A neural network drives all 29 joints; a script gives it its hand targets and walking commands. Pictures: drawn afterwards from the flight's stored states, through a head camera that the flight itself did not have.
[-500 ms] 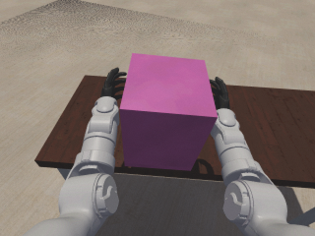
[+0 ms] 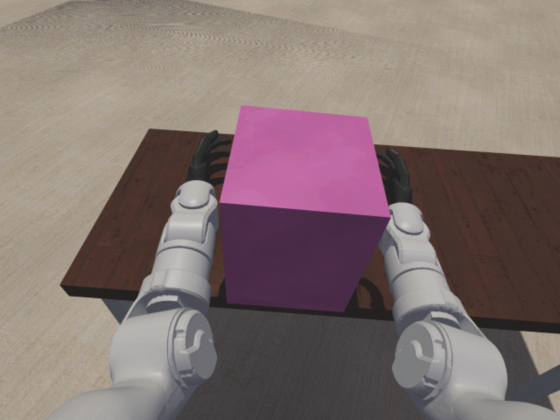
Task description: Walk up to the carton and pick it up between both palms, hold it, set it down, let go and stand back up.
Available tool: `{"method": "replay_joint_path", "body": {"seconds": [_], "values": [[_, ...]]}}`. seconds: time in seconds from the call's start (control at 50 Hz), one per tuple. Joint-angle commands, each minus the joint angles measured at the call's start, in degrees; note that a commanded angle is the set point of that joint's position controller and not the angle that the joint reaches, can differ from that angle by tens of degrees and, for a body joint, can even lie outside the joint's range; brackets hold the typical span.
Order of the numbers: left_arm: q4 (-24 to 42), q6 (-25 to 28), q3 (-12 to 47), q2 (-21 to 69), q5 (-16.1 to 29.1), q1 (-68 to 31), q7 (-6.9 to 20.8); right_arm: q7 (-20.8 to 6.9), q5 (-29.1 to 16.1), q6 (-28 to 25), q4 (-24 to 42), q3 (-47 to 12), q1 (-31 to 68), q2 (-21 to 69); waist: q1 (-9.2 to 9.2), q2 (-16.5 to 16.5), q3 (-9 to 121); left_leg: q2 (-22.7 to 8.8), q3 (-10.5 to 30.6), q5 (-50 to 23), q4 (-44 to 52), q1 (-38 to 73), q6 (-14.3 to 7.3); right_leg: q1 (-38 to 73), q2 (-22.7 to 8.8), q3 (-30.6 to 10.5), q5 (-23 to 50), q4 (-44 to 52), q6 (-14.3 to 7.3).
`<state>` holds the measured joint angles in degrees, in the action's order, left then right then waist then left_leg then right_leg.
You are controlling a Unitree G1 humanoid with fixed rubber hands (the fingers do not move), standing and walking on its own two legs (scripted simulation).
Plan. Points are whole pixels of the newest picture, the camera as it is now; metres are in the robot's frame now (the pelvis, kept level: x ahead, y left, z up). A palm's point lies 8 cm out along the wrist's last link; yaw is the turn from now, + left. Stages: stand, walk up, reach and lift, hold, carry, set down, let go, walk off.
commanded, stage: set down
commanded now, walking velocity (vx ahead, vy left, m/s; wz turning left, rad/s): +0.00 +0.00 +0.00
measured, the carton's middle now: (294, 213) +0.42 -0.03 +0.06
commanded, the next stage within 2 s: none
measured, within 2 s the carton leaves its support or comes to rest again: rests again in 1.10 s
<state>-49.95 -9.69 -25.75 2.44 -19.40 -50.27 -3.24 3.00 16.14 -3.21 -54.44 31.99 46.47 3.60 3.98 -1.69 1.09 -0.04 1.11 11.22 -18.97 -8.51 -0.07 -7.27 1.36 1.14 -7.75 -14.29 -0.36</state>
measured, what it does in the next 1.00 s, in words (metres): stands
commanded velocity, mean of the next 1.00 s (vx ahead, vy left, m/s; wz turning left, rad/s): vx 0.00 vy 0.00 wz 0.00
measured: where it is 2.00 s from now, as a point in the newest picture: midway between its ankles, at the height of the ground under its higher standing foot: outside the picture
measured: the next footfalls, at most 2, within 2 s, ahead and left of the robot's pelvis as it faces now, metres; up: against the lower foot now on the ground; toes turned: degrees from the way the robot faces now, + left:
none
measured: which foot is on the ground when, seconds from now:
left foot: down 0.00-1.00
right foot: down 0.00-1.00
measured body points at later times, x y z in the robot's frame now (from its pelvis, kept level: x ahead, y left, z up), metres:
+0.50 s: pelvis +0.01 +0.00 +0.00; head +0.06 +0.00 +0.45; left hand +0.46 +0.11 +0.08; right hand +0.42 -0.19 +0.08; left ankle -0.01 +0.11 -0.75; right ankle +0.00 -0.11 -0.75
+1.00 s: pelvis +0.01 +0.00 +0.00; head +0.05 +0.01 +0.45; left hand +0.45 +0.11 +0.08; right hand +0.41 -0.19 +0.08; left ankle -0.01 +0.11 -0.75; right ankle +0.00 -0.11 -0.75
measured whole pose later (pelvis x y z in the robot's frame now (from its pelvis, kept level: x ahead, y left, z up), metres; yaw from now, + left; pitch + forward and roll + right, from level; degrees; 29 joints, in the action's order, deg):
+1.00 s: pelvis +0.01 +0.00 +0.00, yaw -1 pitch +7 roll -1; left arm -55.7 -0.6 -29.0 3.4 -21.5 -49.0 -3.1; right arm 1.1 24.3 -8.0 -52.0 37.2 43.9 5.7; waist 3.6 -0.6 2.5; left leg -0.1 0.2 10.6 -18.6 -14.9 -0.2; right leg -14.4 1.3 0.8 -7.4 -15.1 -0.4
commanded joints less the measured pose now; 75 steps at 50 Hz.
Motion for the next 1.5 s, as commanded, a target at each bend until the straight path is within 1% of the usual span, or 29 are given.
{"method": "replay_joint_path", "body": {"seconds": [0.0, 0.1, 0.18, 0.22, 0.3, 0.42, 0.56, 0.58, 0.6, 0.62, 0.74, 0.88, 1.04, 1.06, 1.12, 1.18, 1.3, 1.48], "values": [[2.0, 2.5, 12.6, 28.2, 1.1, -32.8, 6.1, -8.4, 1.8, -5.0, 8.8, -14.9, 39.7, 23.5, 0.18, 2.5, 32.4, -0.3, -4.9, -17.7, 0.6, 7.3, 4.0, 11.4, -0.1, 5.8, 25.0, -3.5, 3.1], [1.0, 3.3, 10.3, 26.8, 0.1, -32.3, 6.4, -8.8, 3.5, -4.6, 9.3, -14.1, 38.2, 24.5, -0.18, 1.5, 32.6, 0.1, -5.3, -15.7, 1.8, 4.5, 2.8, 14.0, -0.6, 5.0, 28.2, -4.6, 3.8], [0.7, 4.1, 9.2, 26.2, -0.5, -32.2, 6.5, -9.1, 4.9, -4.6, 9.6, -13.5, 36.9, 25.2, -0.25, 1.3, 33.2, 0.2, -5.5, -15.6, 2.2, 3.4, 2.3, 15.0, -0.9, 4.7, 30.4, -5.3, 4.2], [-0.7, 3.9, 8.5, 25.7, -0.5, -31.0, 6.5, -9.2, 5.2, -4.5, 9.0, -12.0, 35.6, 25.0, -0.36, 1.7, 30.5, 0.1, -5.9, -15.2, 2.6, 3.3, 2.6, 13.2, -0.9, 5.0, 28.4, -4.9, 4.1], [-0.1, 4.8, 9.0, 26.0, -0.2, -31.2, 6.3, -9.4, 5.8, -5.0, 9.6, -12.1, 35.1, 25.6, -0.54, 2.1, 33.0, -0.1, -6.0, -18.2, 1.6, 4.6, 2.9, 12.2, -0.7, 5.2, 30.0, -5.3, 4.0], [0.6, 7.4, 11.2, 27.5, 0.8, -31.8, 5.5, -9.3, 6.5, -7.0, 10.5, -13.9, 34.7, 27.1, -0.6, 2.2, 39.4, -0.2, -5.8, -23.8, -0.3, 4.5, 3.3, 12.8, -0.6, 5.2, 35.9, -6.9, 3.9], [-0.7, 9.8, 13.3, 28.7, 1.3, -30.6, 5.2, -9.0, 7.1, -9.1, 9.6, -15.7, 33.2, 28.2, -0.67, 1.8, 42.1, -0.5, -5.5, -26.0, -1.0, 1.5, 3.3, 14.2, -0.9, 4.6, 40.5, -8.3, 3.7], [0.5, 10.6, 14.3, 30.1, 1.2, -31.9, 5.0, -9.0, 8.1, -9.8, 9.5, -15.9, 34.0, 27.4, 1.1, 2.9, 45.2, -1.0, -5.0, -27.3, -2.1, 1.9, 3.4, 12.8, -1.2, 4.8, 40.8, -8.4, 2.9], [-0.2, 10.8, 14.3, 30.2, 1.0, -31.2, 4.9, -8.9, 8.1, -10.0, 8.3, -16.0, 33.3, 27.9, 0.51, 3.0, 44.1, -1.0, -5.1, -27.9, -2.7, 2.2, 3.5, 12.9, -1.2, 4.6, 40.7, -8.2, 2.6], [-0.6, 10.9, 14.1, 29.9, 0.9, -31.4, 5.0, -8.8, 8.0, -10.1, 8.2, -15.8, 33.1, 27.7, 0.93, 2.9, 43.3, -1.1, -5.0, -27.7, -2.6, 2.8, 3.5, 12.4, -1.1, 4.7, 40.5, -8.1, 2.7], [-2.6, 10.5, 11.7, 28.5, -0.3, -29.6, 5.8, -8.6, 7.7, -9.6, 6.4, -14.9, 31.9, 27.5, 0.26, 1.9, 38.0, -0.7, -4.9, -22.8, -0.4, -1.2, 2.5, 15.0, -1.5, 4.1, 39.5, -8.0, 3.2], [-2.6, 10.9, 9.7, 28.4, -1.7, -30.2, 5.7, -9.3, 8.7, -9.6, 6.8, -12.2, 32.3, 26.6, -0.22, 2.8, 36.8, -1.1, -5.2, -21.1, -0.1, 1.2, 3.1, 11.6, -1.1, 4.8, 33.1, -6.4, 2.9], [-2.6, 12.0, 8.3, 28.1, -2.7, -31.4, 5.2, -10.0, 11.1, -9.8, 6.8, -8.9, 32.3, 25.9, 0.02, 2.9, 36.5, -1.4, -5.4, -17.5, 0.3, 3.1, 3.5, 7.6, -1.0, 5.4, 26.2, -5.0, 2.7], [-4.3, 11.8, 7.4, 27.1, -3.1, -30.2, 5.1, -10.2, 11.3, -9.7, 5.5, -8.2, 30.7, 26.5, -0.85, 2.7, 34.1, -1.2, -5.8, -17.6, 1.2, 2.6, 3.2, 7.3, -1.1, 5.5, 24.6, -5.0, 2.7], [-4.5, 11.7, 6.5, 26.6, -3.6, -29.3, 5.4, -10.5, 11.9, -9.5, 5.7, -7.4, 30.0, 26.3, -1.09, 2.3, 33.0, -1.2, -6.0, -16.6, 1.7, 2.4, 2.8, 7.1, -1.2, 5.5, 22.8, -4.6, 2.8], [-3.9, 12.2, 6.4, 26.5, -3.6, -29.9, 5.4, -10.5, 12.4, -9.6, 6.5, -7.0, 30.1, 26.5, -1.01, 2.2, 33.7, -1.1, -6.2, -16.7, 1.6, 2.6, 2.7, 6.7, -1.2, 5.5, 22.4, -4.5, 2.9], [-3.9, 13.0, 5.8, 26.0, -4.3, -29.4, 5.6, -10.4, 14.1, -9.6, 6.0, -5.8, 28.2, 26.6, -0.54, 2.1, 33.3, -1.1, -6.4, -15.9, 1.8, 2.7, 2.5, 5.9, -1.4, 5.6, 21.4, -4.3, 3.1], [-4.3, 13.4, 4.2, 24.8, -5.5, -27.3, 6.3, -10.2, 14.9, -9.5, 6.1, -5.5, 25.9, 27.0, -0.72, 1.5, 31.0, -0.8, -6.6, -15.5, 2.3, 0.7, 1.9, 7.6, -1.8, 5.2, 23.5, -4.8, 3.7]]}}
